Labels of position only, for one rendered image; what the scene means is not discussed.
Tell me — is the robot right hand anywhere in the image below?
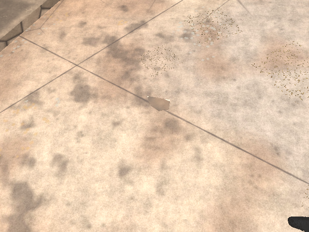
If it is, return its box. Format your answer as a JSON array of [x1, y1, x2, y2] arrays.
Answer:
[[288, 217, 309, 232]]

